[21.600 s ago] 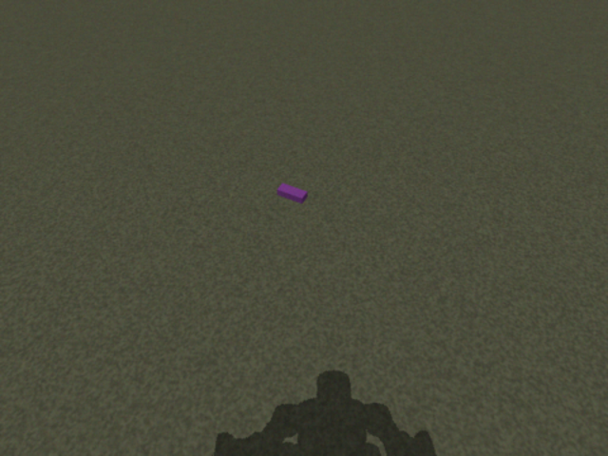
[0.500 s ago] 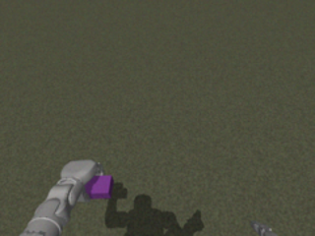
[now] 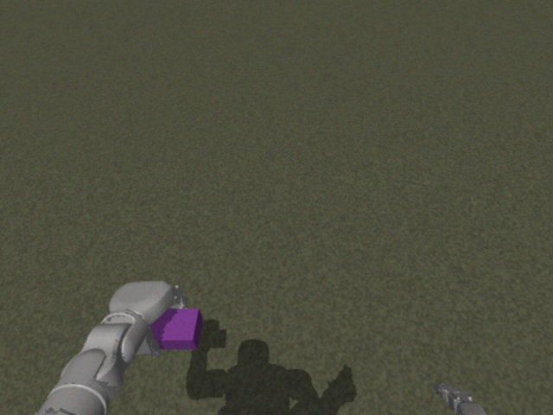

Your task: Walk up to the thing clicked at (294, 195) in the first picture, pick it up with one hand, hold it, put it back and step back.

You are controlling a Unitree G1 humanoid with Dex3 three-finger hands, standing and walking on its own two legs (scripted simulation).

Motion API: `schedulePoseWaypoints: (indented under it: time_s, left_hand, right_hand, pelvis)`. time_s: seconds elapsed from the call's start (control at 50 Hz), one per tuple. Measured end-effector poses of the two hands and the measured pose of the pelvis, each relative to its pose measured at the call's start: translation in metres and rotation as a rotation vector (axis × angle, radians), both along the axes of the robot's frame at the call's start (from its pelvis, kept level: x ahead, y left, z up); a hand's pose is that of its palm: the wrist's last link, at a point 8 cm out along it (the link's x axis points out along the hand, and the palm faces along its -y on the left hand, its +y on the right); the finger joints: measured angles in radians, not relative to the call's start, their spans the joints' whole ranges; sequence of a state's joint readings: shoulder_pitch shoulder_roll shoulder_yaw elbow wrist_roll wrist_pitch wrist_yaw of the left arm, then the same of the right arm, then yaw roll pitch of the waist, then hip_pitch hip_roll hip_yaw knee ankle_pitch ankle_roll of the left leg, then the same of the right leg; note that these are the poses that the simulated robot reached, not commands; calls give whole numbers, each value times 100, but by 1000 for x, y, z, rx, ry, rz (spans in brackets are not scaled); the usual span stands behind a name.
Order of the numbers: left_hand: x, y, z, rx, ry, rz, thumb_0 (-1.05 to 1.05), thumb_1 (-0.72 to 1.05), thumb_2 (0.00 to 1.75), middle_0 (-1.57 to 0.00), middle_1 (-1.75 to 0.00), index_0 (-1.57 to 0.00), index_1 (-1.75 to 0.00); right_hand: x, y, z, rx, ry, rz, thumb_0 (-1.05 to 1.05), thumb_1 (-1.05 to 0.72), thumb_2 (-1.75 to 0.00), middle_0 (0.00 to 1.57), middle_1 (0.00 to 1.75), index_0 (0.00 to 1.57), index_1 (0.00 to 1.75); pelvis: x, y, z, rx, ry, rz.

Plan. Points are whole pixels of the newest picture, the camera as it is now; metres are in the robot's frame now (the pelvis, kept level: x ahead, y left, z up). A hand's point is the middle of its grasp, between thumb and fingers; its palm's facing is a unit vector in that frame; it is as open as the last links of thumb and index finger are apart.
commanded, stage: hold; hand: left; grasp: from above
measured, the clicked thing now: (157, 328) +0.30 +0.23 -0.09
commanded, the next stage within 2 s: crouch in 0.20 s
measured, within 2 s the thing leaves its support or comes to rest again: neither
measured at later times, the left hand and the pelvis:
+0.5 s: hand (155, 330) +0.29 +0.22 -0.07, palm faces -0.48 -0.03 -0.87, open 8.4 cm; pelvis +0.00 +0.00 +0.00, yaw +0 degrees
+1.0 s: hand (189, 342) +0.34 +0.22 -0.27, palm faces -0.42 +0.06 -0.91, open 8.2 cm; pelvis -0.04 +0.00 -0.15, yaw +1 degrees
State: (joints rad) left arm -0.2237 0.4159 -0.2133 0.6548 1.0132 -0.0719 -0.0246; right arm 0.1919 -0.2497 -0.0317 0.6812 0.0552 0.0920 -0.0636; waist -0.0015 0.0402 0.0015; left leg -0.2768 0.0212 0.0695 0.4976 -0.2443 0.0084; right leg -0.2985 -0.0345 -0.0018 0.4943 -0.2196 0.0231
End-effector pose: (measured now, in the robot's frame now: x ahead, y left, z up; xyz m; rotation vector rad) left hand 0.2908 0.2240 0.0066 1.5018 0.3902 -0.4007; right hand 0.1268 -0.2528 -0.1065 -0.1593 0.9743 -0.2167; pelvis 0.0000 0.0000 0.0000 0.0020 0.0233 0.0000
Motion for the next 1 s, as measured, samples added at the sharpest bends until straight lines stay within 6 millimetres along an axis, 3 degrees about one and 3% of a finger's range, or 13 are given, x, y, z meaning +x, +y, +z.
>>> schedulePoseWaypoints:
  time_s: [0.38,0.54,0.66,0.74,0.88,1.0]
  left_hand:
    - [6,-2,-2,-3,-2,7,0,22,35,-85,-31,-87,-30]
    - [2,-2,-22,4,-4,0,0,22,33,-88,-28,-90,-27]
    - [4,-1,-57,31,6,-9,0,22,31,-90,-25,-92,-25]
    - [10,-2,-90,48,0,-34,0,22,30,-91,-25,-93,-24]
    - [31,-4,-161,79,-44,-48,0,24,26,-91,-24,-93,-23]
    - [53,-5,-222,86,-73,-30,0,24,25,-92,-22,-94,-21]
  right_hand:
    - [-1,-6,1,-6,19,-15,1,-90,-90,20,30,21,30]
    - [-3,-6,-1,-14,42,-9,1,-89,-90,20,30,21,30]
    - [-18,-11,-14,-33,93,4,1,-89,-90,20,30,21,30]
    - [-37,-19,-34,-61,140,2,1,-89,-90,20,30,21,30]
    - [-86,-34,-90,-122,247,-29,1,-89,-90,20,30,21,30]
    - [-129,-34,-147,-146,337,-69,1,-89,-90,20,30,21,30]
  pelvis:
    - [5,-1,1,-1,3,4]
    - [3,-1,-2,0,26,10]
    - [-4,-2,-15,-6,95,20]
    - [-12,-1,-36,-14,175,24]
    - [-29,1,-94,-28,327,22]
    - [-43,2,-149,-37,441,20]
